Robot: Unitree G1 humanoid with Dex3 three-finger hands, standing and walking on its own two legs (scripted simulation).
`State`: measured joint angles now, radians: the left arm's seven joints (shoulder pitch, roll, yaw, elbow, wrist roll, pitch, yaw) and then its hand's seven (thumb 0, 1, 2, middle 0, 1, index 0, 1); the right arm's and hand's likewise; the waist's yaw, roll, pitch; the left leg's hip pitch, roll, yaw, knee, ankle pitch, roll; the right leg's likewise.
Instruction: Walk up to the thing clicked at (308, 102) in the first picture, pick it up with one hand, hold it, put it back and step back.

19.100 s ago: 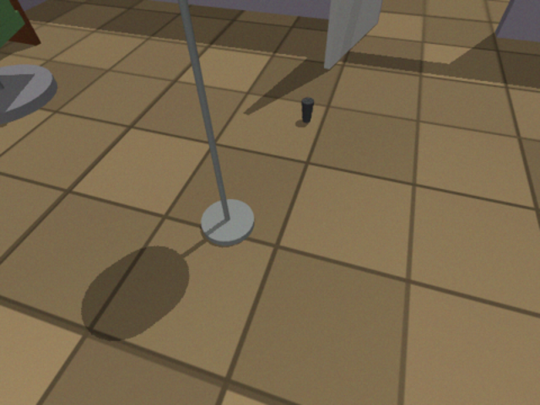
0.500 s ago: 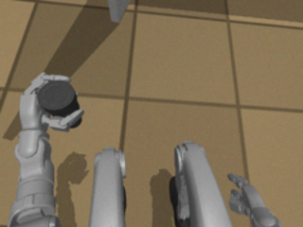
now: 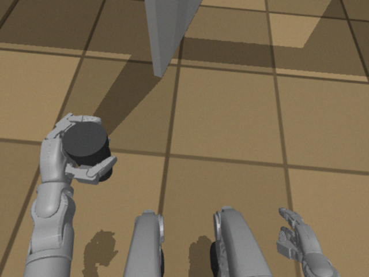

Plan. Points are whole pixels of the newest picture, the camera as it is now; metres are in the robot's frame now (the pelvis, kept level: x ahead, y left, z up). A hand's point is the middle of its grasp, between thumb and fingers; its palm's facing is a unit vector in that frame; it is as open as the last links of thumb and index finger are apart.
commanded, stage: lift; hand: left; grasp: from the side
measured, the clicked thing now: (94, 157) +0.36 +0.20 +0.01
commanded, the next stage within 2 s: hold in 1.26 s
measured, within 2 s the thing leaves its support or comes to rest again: neither
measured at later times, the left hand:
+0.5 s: hand (71, 125) +0.36 +0.19 +0.13, palm faces +0.08 -1.00 -0.03, open 9.8 cm
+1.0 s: hand (66, 103) +0.37 +0.18 +0.18, palm faces +0.06 -1.00 -0.01, open 9.8 cm
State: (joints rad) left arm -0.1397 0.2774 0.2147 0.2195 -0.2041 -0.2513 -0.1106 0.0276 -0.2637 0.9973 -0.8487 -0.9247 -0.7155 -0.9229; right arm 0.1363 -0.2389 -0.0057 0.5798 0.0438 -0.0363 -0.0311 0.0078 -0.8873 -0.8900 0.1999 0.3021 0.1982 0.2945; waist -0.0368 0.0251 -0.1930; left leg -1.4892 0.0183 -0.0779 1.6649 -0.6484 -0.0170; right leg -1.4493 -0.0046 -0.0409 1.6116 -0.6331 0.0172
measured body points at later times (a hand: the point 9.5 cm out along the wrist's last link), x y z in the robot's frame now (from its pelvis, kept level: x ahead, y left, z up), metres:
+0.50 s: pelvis +0.03 +0.00 +0.10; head +0.11 +0.02 +0.54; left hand +0.35 +0.25 +0.14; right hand +0.17 -0.24 +0.00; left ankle +0.05 +0.12 -0.53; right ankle +0.06 -0.13 -0.53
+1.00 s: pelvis +0.04 +0.00 +0.14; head +0.10 +0.01 +0.59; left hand +0.36 +0.23 +0.19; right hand +0.18 -0.24 +0.04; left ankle +0.05 +0.12 -0.53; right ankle +0.06 -0.13 -0.53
